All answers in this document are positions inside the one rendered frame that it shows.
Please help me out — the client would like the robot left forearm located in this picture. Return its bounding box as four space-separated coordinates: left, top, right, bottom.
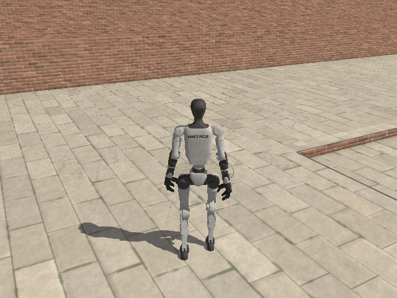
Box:
166 151 177 178

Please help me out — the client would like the left robot foot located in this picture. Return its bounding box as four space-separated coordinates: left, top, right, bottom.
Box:
180 244 189 261

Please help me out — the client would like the left robot hand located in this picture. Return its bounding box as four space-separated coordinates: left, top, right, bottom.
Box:
164 177 177 192

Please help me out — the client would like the right robot upper arm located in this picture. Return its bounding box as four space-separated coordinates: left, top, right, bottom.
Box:
212 125 226 161

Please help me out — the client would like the robot right forearm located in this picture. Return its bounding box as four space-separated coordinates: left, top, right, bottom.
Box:
219 152 231 184

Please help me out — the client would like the left robot upper arm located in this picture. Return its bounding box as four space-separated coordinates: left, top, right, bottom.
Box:
171 125 185 160

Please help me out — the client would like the left robot thigh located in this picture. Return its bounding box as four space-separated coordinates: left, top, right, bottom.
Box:
177 174 190 219

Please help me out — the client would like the right robot hand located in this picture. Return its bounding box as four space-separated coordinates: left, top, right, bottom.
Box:
217 182 232 200

